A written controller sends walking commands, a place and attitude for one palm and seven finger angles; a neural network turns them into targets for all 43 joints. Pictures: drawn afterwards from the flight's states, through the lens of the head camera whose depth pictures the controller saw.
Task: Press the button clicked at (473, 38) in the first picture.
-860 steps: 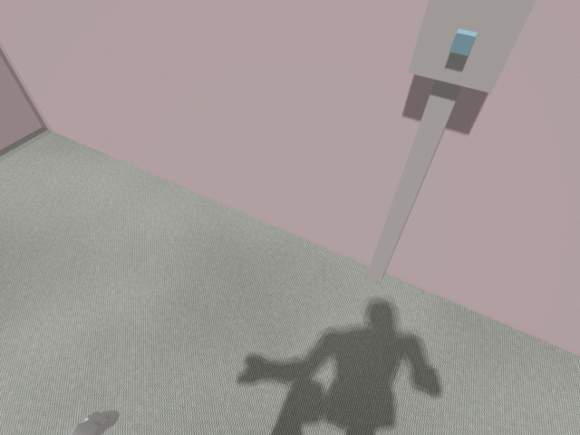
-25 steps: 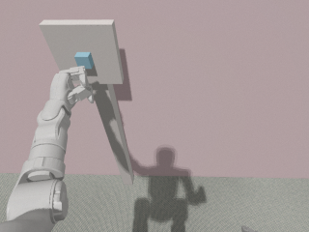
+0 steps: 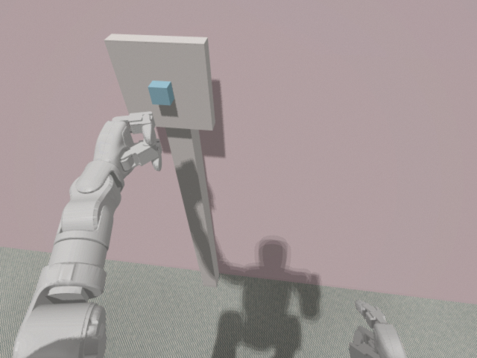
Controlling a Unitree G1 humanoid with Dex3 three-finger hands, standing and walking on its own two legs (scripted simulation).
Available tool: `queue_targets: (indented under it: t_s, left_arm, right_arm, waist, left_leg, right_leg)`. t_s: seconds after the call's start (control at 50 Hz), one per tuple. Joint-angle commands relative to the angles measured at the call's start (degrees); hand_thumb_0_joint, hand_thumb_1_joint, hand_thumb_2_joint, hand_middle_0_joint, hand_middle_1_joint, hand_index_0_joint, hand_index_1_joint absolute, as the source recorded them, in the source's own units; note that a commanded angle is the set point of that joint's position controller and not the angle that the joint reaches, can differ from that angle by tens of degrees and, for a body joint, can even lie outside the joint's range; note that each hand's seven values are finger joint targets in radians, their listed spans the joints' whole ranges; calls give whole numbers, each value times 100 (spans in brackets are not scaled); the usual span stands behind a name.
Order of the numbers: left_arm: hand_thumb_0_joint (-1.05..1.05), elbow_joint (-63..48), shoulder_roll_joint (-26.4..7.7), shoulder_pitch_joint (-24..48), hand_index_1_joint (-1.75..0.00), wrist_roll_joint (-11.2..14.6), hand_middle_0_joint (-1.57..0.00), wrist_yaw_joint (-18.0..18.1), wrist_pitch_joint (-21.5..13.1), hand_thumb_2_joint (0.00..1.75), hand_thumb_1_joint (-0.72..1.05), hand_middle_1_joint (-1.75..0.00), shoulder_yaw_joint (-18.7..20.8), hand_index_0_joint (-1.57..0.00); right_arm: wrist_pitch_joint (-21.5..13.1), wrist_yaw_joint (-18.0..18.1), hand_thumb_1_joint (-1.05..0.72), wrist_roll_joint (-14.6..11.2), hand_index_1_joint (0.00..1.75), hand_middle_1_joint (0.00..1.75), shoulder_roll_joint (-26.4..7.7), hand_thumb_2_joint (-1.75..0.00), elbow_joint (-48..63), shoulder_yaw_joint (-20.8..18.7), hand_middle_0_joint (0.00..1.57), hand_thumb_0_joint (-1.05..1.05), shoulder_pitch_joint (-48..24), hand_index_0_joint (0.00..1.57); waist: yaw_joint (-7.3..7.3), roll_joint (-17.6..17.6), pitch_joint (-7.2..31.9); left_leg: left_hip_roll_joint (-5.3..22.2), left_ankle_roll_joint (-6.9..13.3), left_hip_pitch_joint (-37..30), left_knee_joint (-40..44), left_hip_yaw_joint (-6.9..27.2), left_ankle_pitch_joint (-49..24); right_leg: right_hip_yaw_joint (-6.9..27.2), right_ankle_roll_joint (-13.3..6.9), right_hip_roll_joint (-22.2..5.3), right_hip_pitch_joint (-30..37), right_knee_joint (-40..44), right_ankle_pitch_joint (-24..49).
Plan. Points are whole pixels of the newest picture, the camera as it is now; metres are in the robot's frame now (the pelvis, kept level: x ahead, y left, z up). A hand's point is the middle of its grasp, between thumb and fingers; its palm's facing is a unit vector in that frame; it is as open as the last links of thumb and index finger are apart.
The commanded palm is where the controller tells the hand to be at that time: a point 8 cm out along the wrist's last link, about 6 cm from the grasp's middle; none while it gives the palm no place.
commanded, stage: draw the hand back to the body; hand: left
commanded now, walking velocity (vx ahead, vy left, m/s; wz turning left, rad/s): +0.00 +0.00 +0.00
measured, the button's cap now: (162, 92) +0.53 +0.18 +0.20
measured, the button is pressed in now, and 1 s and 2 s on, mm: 0 0 0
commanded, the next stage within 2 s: step back with the hand held close in 1.42 s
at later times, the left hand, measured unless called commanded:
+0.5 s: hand (108, 196) +0.30 +0.21 +0.17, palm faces +0.03 -0.99 -0.12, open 3.1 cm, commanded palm +0.26 +0.25 +0.17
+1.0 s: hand (62, 237) +0.23 +0.24 +0.16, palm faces +0.32 -0.89 -0.33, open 3.1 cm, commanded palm +0.18 +0.29 +0.18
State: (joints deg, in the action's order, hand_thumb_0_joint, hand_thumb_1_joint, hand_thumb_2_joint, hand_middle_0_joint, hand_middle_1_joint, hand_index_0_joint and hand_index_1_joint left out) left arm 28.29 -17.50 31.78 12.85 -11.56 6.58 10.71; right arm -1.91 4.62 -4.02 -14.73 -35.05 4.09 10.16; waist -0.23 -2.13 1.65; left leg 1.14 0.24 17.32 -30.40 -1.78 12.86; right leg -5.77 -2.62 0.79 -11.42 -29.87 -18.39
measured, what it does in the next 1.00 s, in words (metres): stands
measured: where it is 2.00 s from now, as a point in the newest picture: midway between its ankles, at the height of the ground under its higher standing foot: outside the picture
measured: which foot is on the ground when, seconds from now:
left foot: down 0.00-1.00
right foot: down 0.00-1.00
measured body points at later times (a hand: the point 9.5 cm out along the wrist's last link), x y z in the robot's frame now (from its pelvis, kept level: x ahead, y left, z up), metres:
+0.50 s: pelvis -0.01 +0.01 +0.00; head -0.04 -0.01 +0.45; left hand +0.29 +0.26 +0.18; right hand +0.18 -0.23 -0.06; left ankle +0.04 +0.12 -0.73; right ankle -0.02 -0.08 -0.73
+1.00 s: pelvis +0.02 +0.02 +0.01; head -0.01 +0.00 +0.46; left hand +0.21 +0.29 +0.18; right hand +0.19 -0.20 -0.08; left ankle +0.04 +0.12 -0.73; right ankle -0.02 -0.08 -0.73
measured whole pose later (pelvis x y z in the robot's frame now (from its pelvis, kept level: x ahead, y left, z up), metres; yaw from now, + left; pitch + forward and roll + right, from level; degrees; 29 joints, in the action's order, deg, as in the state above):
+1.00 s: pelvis +0.02 +0.02 +0.01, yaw -2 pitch -5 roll +0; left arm -20.8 -17.2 -23.0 4.0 4.9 -5.4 13.2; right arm -2.2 2.8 0.5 -12.9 -36.6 2.5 10.8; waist 3.0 -3.8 -1.6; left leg 0.2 1.7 5.6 -22.0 -4.5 11.2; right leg -2.9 -0.7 0.2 0.3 -19.3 -14.4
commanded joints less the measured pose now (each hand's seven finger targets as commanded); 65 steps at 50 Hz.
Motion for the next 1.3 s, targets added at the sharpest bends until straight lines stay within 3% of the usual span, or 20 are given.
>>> queue_targets:
  t_s: [0.0, 0.08, 0.18, 0.26, 0.34, 0.42, 0.44, 0.46, 0.5, 0.56, 0.62, 0.66, 0.68, 0.72, 0.8, 0.88, 0.94, 1.08, 1.18, 1.28]
  left_arm:
    - [0, -942, -1234, 1837, -150, 130, -130, -81, -340, 90, 90, -150, 540, -130]
    - [0, -1577, -1534, 991, -150, 251, -130, -226, -451, 90, 90, -150, 956, -130]
    - [0, -2594, -1540, 563, -150, 375, -130, -325, -519, 90, 90, -150, 1038, -130]
    - [0, -3409, -1250, 185, -150, 404, -130, -355, -438, 90, 90, -150, 803, -130]
    - [0, -3443, -1208, -271, -150, 508, -130, -447, -223, 90, 90, -150, 789, -130]
    - [0, -3688, -1220, -604, -150, 550, -130, -493, 6, 90, 90, -150, 838, -130]
    - [0, -4657, -1303, -598, -150, -159, -130, 364, -700, 90, 90, -150, 618, -130]
    - [0, -4109, -945, -1476, -150, -254, -130, 766, -872, 90, 90, -150, 519, -130]
    - [0, -4339, -870, -2134, -150, -398, -130, 1091, -1002, 90, 90, -150, 460, -130]
    - [0, -5060, -961, -2170, -150, -606, -130, 1409, -1302, 90, 90, -150, 505, -130]
    - [0, -5301, -1010, -2380, -150, -722, -130, 1602, -1437, 90, 90, -150, 558, -130]
    - [0, -5396, -1003, -2561, -150, -765, -130, 1676, -1480, 90, 90, -150, 583, -130]
    - [0, -5408, -998, -2638, -150, -796, -130, 1691, -1490, 90, 90, -150, 560, -130]
    - [0, -5522, -886, -2903, -150, -816, -130, 1724, -1532, 90, 90, -150, 510, -130]
    - [0, -5604, -755, -3840, -150, -822, -130, 1717, -1513, 90, 90, -150, 513, -130]
    - [0, -5912, -912, -4639, -150, -841, -130, 1716, -1531, 90, 90, -150, 803, -130]
    - [0, -6258, -939, -4961, -150, -842, -130, 1725, -1576, 90, 90, -150, 908, -130]
    - [0, -6658, -1087, -5872, -150, -851, -130, 1762, -1592, 90, 90, -150, 1208, -130]
    - [0, -6769, -889, -5765, -150, -890, -130, 1778, -1570, 90, 90, -150, 978, -130]
    - [0, -6674, -976, -5529, -150, -917, -130, 1854, -1571, 90, 90, -150, 1030, -130]
  right_arm:
    - [-179, 70, -90, -15, 30, 30, -732, -90, 810, -299, 20, 0, -272, 20]
    - [-222, -9, -90, -18, 30, 30, -744, -90, 1032, -321, 20, 0, -371, 20]
    - [-325, -18, -90, -45, 30, 30, -741, -90, 1134, -349, 20, 0, -524, 20]
    - [-484, 13, -90, -53, 30, 30, -687, -90, 1158, -353, 20, 0, -622, 20]
    - [-592, 74, -90, -64, 30, 30, -716, -90, 1084, -332, 20, 0, -657, 20]
    - [-645, 116, -90, -71, 30, 30, -699, -90, 1102, -302, 20, 0, -754, 20]
    - [-783, 78, -90, 139, 30, 30, -540, -90, 1061, -283, 20, 0, -870, 20]
    - [-784, 78, -90, 205, 30, 30, -570, -90, 862, -298, 20, 0, -789, 20]
    - [-711, 36, -90, 222, 30, 30, -563, -90, 854, -307, 20, 0, -750, 20]
    - [-637, -2, -90, 295, 30, 30, -510, -90, 838, -328, 20, 0, -761, 20]
    - [-569, 2, -90, 353, 30, 30, -469, -90, 773, -321, 20, 0, -798, 20]
    - [-520, 8, -90, 373, 30, 30, -447, -90, 756, -321, 20, 0, -842, 20]
    - [-507, 6, -90, 391, 30, 30, -474, -90, 738, -329, 20, 0, -852, 20]
    - [-484, 4, -90, 396, 30, 30, -433, -90, 744, -323, 20, 0, -880, 20]
    - [-411, -49, -90, 412, 30, 30, -444, -90, 790, -351, 20, 0, -917, 20]
    - [-344, -98, -90, 443, 30, 30, -463, -90, 846, -415, 20, 0, -913, 20]
    - [-329, -112, -90, 440, 30, 30, -418, -90, 887, -419, 20, 0, -888, 20]
    - [-396, -98, -90, 434, 30, 30, -416, -90, 969, -464, 20, 0, -787, 20]
    - [-456, -78, -90, 433, 30, 30, -439, -90, 946, -478, 20, 0, -741, 20]
    - [-490, -14, -90, 454, 30, 30, -454, -90, 895, -482, 20, 0, -692, 20]
  waist:
    - [25, 139, 1585]
    - [255, 467, 1826]
    - [244, 452, 1414]
    - [189, -171, 1277]
    - [149, 38, 854]
    - [182, 59, 786]
    - [211, -158, 97]
    - [166, 151, -63]
    - [221, 422, 159]
    - [221, -76, 681]
    - [221, -306, 638]
    - [229, -359, 569]
    - [224, -146, 478]
    - [240, -253, 399]
    - [310, -57, 247]
    - [391, 151, 281]
    - [396, -69, 230]
    - [436, -184, 145]
    - [334, -136, -92]
    - [348, -4, -79]
  left_leg:
    - [-195, 256, -1105, 213, 239, -948]
    - [-178, 269, -1029, 257, 177, -1246]
    - [-152, 292, -1078, 356, 104, -1044]
    - [-147, 265, -1418, 405, 131, -1020]
    - [-136, 249, -1285, 478, 210, -598]
    - [-147, 235, -1301, 529, 258, -399]
    - [-145, 214, -1355, 687, 179, -299]
    - [-86, 193, -1395, 768, 214, -145]
    - [-40, 210, -1427, 843, 221, -212]
    - [-44, 184, -1801, 956, 163, -520]
    - [-30, 169, -1914, 1015, 139, -676]
    - [-26, 152, -1949, 1052, 156, -728]
    - [-26, 167, -1938, 1065, 157, -743]
    - [-14, 148, -1957, 1116, 198, -791]
    - [13, 148, -1885, 1155, 207, -963]
    - [18, 150, -1829, 1082, 191, -1238]
    - [22, 121, -1770, 1047, 210, -1313]
    - [31, 105, -1680, 948, 173, -1422]
    - [36, 125, -1671, 935, 172, -1285]
    - [23, 145, -1726, 985, 215, -1029]
  right_leg:
    - [510, 169, -71, -85, 545, 1905]
    - [512, 216, -81, 406, 444, 2509]
    - [541, 267, -48, 257, 580, 2252]
    - [499, 213, 0, -31, 660, 1933]
    - [467, 244, 31, -275, 804, 1367]
    - [451, 249, 28, -321, 871, 1013]
    - [577, 185, -33, -675, 1344, 709]
    - [512, 182, -35, -672, 1398, 487]
    - [522, 192, -60, -346, 1393, 506]
    - [545, 169, -52, 96, 1348, 888]
    - [559, 150, -49, 250, 1458, 1034]
    - [550, 140, -45, 300, 1508, 1058]
    - [550, 145, -19, 299, 1588, 1022]
    - [515, 130, -26, 343, 1532, 1063]
    - [492, 137, -14, 449, 1499, 1204]
    - [480, 140, 2, 564, 1462, 1462]
    - [466, 132, -21, 562, 1382, 1529]
    - [460, 139, -7, 516, 1400, 1622]
    - [462, 157, -5, 291, 1450, 1468]
    - [465, 152, -12, 262, 1513, 1182]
